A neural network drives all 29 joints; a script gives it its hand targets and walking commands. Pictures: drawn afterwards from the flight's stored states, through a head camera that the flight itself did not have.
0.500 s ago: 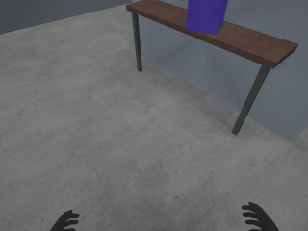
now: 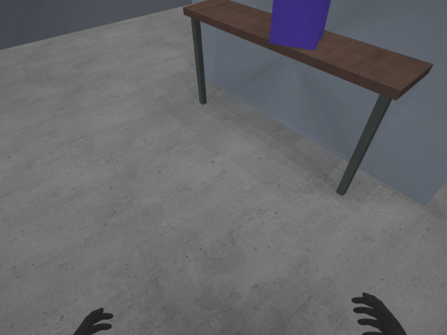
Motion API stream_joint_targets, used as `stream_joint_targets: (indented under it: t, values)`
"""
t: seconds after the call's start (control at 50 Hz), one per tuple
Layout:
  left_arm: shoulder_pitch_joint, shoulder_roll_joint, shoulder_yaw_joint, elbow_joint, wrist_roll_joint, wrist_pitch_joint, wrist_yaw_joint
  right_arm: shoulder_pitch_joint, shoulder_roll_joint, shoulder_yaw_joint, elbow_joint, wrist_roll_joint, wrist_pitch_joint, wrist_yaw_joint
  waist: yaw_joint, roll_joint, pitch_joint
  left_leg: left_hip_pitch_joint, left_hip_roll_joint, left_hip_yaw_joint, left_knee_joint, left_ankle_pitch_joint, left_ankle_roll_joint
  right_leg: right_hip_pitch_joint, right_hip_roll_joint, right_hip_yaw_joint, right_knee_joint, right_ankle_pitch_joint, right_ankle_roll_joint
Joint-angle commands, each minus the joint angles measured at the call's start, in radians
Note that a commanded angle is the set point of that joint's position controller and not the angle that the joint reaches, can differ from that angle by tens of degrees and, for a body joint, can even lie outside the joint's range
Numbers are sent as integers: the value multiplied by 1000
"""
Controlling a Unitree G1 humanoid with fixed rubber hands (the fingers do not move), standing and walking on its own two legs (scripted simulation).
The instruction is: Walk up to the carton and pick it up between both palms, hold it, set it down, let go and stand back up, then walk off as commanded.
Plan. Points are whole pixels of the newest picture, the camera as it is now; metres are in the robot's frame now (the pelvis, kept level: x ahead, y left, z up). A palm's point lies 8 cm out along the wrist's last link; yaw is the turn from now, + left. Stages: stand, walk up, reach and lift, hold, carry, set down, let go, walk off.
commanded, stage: walk up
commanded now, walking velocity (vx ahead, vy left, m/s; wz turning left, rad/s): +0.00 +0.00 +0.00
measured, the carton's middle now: (301, 9) +1.40 -0.36 +0.06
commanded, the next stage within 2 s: none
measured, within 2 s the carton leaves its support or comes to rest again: neither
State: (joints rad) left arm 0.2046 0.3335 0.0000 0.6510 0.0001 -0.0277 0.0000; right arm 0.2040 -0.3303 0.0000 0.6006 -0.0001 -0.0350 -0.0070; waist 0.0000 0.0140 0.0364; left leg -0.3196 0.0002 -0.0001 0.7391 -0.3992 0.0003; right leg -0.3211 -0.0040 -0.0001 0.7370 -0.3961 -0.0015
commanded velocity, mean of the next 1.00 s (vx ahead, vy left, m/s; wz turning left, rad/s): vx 0.00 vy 0.00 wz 0.00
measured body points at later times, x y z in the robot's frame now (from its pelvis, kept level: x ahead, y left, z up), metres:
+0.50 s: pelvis +0.09 -0.07 -0.01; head +0.06 -0.13 +0.43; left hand +0.18 +0.23 -0.07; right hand +0.24 -0.39 -0.09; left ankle +0.04 +0.06 -0.66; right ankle +0.12 -0.17 -0.71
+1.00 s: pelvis +0.28 -0.01 +0.00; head +0.34 -0.02 +0.44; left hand +0.39 +0.29 -0.11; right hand +0.41 -0.34 -0.07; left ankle +0.41 +0.04 -0.71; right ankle +0.14 -0.17 -0.67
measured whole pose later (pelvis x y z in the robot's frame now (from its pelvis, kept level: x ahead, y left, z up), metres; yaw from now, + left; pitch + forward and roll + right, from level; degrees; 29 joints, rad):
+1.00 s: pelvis +0.28 -0.01 +0.00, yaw -8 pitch +1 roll -4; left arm 0.38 0.41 0.00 0.71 0.00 -0.10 -0.03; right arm 0.18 -0.47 -0.04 0.60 0.00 -0.08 0.06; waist 0.00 0.08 0.10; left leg -0.56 0.02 0.04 0.71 -0.17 0.08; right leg -0.25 0.02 0.05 0.91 -0.48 0.00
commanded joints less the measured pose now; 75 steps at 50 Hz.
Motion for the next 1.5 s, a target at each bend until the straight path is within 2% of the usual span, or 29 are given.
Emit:
stream_joint_targets:
  t: [0.0,0.02,0.04,0.06,0.08,0.12,0.2,0.24,0.28,0.3,0.32,0.34,0.36,0.4,0.46,0.64,0.74,0.8,0.84,0.86,0.88,0.9,0.92,0.94,0.98,1.14,1.26,1.38,1.48]
  values:
    - [-49,219,90,-22,18,-36,14,-52,-210,-74,-6,-26,-31,-5,1,-5,-113,42,85,-96,-115,339,81,41,-88,92,-107,318,-83]
    - [73,282,133,-70,22,-41,-38,-35,-331,-147,-72,-46,-54,35,-9,56,-125,176,115,-118,-99,-202,124,-151,-91,253,-89,-116,-126]
    - [8,280,137,-75,32,-41,-51,34,-364,-161,-33,-53,-65,43,-59,75,-72,324,156,-234,-231,-484,186,-417,-49,226,-96,-329,-81]
    - [-114,248,125,-117,28,-42,-55,159,-403,-177,-5,-54,-69,43,-153,223,-24,528,292,-403,-458,-642,256,-710,18,46,68,-237,-33]
    - [-151,244,119,-123,38,-41,-57,162,-424,-186,-10,-46,-71,38,-166,295,17,462,464,-567,-543,-602,304,-787,-37,21,297,-178,-43]
    - [-74,286,125,-89,30,-43,-69,33,-415,-178,-56,-43,-80,33,-78,150,27,301,497,-492,-564,-466,284,-627,-99,47,315,-92,-40]
    - [4,273,134,-73,9,-47,-98,-33,-365,-162,-65,-67,-91,43,-28,162,-58,227,361,-183,-440,-143,224,-366,-114,-14,159,-50,-26]
    - [87,265,139,-53,4,-46,-103,-105,-384,-163,-75,-63,-82,54,20,184,-79,142,313,-79,-344,-169,197,-221,-102,-68,81,37,-35]
    - [291,282,152,30,1,-48,-90,-219,-353,-151,-106,-64,-69,60,137,80,-126,-64,197,75,-104,-274,143,87,-32,-106,-69,179,-46]
    - [409,318,171,81,7,-49,-78,-207,-301,-136,-105,-74,-58,59,174,-100,-120,-174,96,145,197,-230,113,210,28,-48,-139,101,-54]
    - [466,388,184,82,25,-59,-56,-207,-225,-110,-120,-61,-54,68,204,-296,-62,-448,-16,98,498,-158,71,309,-91,366,-284,-169,-122]
    - [423,432,181,45,20,-71,-44,-204,-227,-99,-141,-35,-51,65,153,-321,-15,-629,-67,15,558,-196,31,328,-240,782,-472,-368,-191]
    - [330,432,175,19,5,-72,-42,-169,-292,-110,-124,-25,-47,65,96,-170,15,-610,-5,-55,536,-146,26,300,-290,869,-576,-470,-215]
    - [146,465,175,-15,2,-74,-32,-71,-352,-126,-71,-28,-40,67,5,-180,78,-480,26,-123,510,-140,50,105,-287,933,-656,-612,-190]
    - [202,403,164,-13,6,-91,-28,-106,-348,-124,-56,-18,-39,68,17,-160,130,-415,67,-88,445,-13,36,53,-217,717,-555,-270,-150]
    - [281,345,149,-6,-4,-107,-19,-196,-320,-127,-63,-31,-35,84,59,-154,127,-497,78,-67,234,201,-1,170,-178,552,-546,-117,-168]
    - [307,344,148,12,-3,-100,-18,-289,-297,-114,-99,-35,-48,85,93,-170,81,-492,53,-37,1,161,12,322,-165,436,-438,272,-184]
    - [256,351,142,-4,-4,-89,-10,-249,-282,-117,-99,-34,-62,75,64,-183,41,-326,28,-36,-136,145,37,312,-174,397,-325,543,-166]
    - [153,348,134,-43,-8,-83,-7,-27,-291,-134,-37,-34,-75,67,-51,-146,-72,50,1,-25,-290,263,73,162,-124,277,-109,610,-121]
    - [155,298,115,-68,-12,-87,-4,118,-344,-161,6,-51,-82,59,-111,-25,-197,341,78,-133,-304,321,113,-5,-70,219,131,526,-74]
    - [219,206,77,-74,-24,-86,-4,194,-397,-187,7,-79,-83,50,-121,133,-296,568,261,-346,-307,127,120,-229,7,157,309,146,-49]
    - [301,177,57,-49,-35,-79,-5,192,-407,-192,-8,-78,-80,46,-103,206,-366,647,421,-545,-369,-168,93,-365,70,86,455,-128,-52]
    - [333,254,74,-23,-18,-66,-6,141,-419,-192,-31,-55,-73,41,-90,165,-345,571,469,-638,-460,-451,88,-412,53,77,518,-127,-53]
    - [372,330,94,20,-9,-53,-11,44,-437,-198,-42,-34,-66,38,-52,166,-275,450,460,-617,-531,-539,67,-426,21,74,538,-36,-60]
    - [373,349,102,46,-8,-44,-25,-24,-364,-182,-46,-28,-59,39,-32,157,-195,261,335,-367,-579,-319,-80,-292,-16,45,472,71,-56]
    - [316,277,97,62,-12,-14,-28,39,-283,-148,-21,-29,-63,35,-37,195,-109,316,210,12,-429,417,-128,-357,-36,56,440,284,-13]
    - [299,284,105,76,-8,13,-34,-76,-300,-152,-43,-29,-38,42,8,267,31,139,141,139,-557,467,-229,-210,-13,-30,254,287,4]
    - [133,253,82,8,-17,7,-33,9,-291,-144,-21,-51,-12,37,-62,126,54,378,220,99,-394,508,-16,-365,-62,-71,45,248,-7]
    - [126,248,82,-26,-8,-18,-27,15,-334,-159,-34,-68,-4,34,-58,58,-30,393,261,94,-209,614,38,-241,-43,-125,-119,147,-52]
